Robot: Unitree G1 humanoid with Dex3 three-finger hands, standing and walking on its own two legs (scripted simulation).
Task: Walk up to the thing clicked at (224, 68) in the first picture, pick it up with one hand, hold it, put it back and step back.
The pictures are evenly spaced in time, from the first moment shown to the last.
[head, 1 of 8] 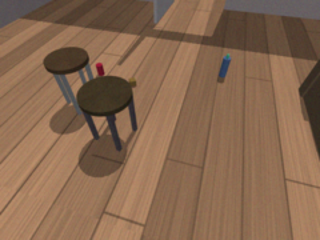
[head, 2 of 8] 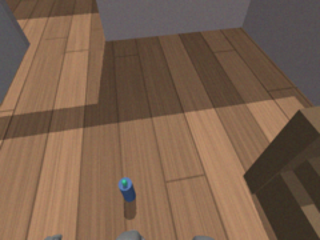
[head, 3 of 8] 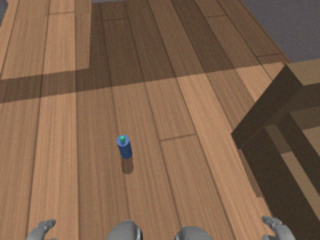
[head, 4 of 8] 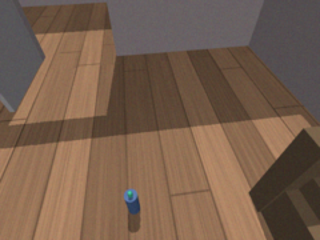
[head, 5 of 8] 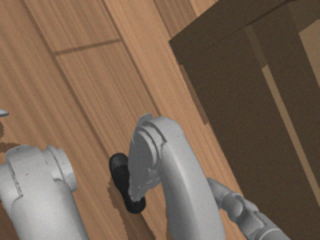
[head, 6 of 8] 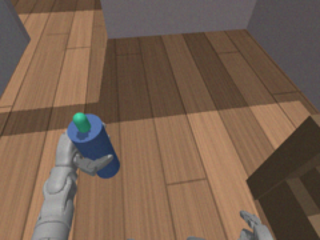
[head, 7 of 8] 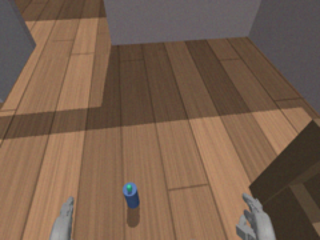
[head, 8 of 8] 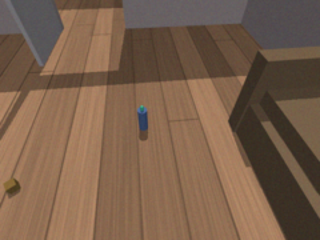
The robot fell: no
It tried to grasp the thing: yes
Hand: left
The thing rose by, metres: 0.67
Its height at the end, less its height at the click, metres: +0.00
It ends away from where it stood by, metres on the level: 0.02
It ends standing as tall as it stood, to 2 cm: yes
